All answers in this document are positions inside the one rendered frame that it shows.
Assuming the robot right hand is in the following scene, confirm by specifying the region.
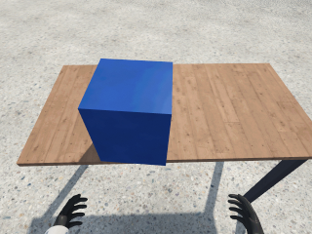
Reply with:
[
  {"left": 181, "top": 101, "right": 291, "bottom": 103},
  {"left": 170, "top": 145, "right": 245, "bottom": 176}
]
[{"left": 227, "top": 194, "right": 264, "bottom": 234}]

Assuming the robot left hand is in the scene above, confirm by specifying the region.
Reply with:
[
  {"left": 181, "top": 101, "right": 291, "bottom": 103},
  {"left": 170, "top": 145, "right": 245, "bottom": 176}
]
[{"left": 53, "top": 193, "right": 88, "bottom": 229}]

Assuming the table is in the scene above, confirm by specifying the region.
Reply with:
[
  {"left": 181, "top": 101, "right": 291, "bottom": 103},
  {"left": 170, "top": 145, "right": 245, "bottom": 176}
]
[{"left": 16, "top": 62, "right": 312, "bottom": 203}]

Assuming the carton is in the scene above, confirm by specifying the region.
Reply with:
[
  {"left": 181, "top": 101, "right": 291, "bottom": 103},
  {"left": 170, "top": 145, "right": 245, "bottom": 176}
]
[{"left": 78, "top": 58, "right": 174, "bottom": 166}]

